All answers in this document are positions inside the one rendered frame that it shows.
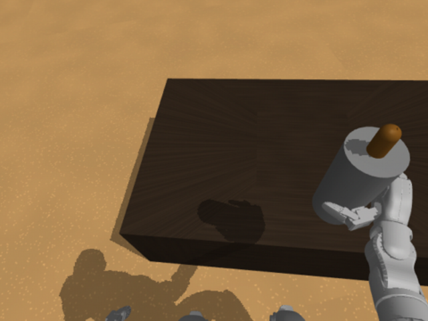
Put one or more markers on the left robot hand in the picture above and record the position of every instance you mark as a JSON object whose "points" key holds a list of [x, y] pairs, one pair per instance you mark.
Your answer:
{"points": [[120, 315]]}

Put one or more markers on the right robot arm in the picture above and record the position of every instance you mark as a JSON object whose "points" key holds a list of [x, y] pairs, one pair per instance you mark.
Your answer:
{"points": [[394, 286]]}

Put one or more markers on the right robot hand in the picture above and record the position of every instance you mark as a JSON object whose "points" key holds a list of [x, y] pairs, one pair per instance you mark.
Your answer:
{"points": [[393, 204]]}

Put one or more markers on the bottle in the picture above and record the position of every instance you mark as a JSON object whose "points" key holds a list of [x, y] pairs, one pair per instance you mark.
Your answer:
{"points": [[368, 161]]}

